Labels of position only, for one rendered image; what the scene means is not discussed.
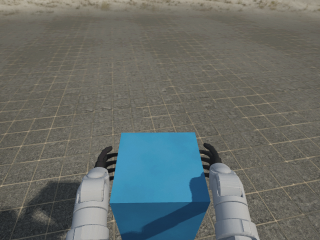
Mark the left robot forearm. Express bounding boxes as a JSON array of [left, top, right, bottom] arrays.
[[65, 167, 110, 240]]

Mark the left robot hand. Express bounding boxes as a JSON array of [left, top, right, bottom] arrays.
[[94, 146, 118, 181]]

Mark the right robot forearm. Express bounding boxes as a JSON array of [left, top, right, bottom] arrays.
[[209, 163, 260, 240]]

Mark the carton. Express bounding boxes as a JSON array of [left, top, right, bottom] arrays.
[[109, 132, 211, 240]]

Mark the right robot hand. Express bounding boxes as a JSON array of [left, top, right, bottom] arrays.
[[199, 143, 222, 178]]

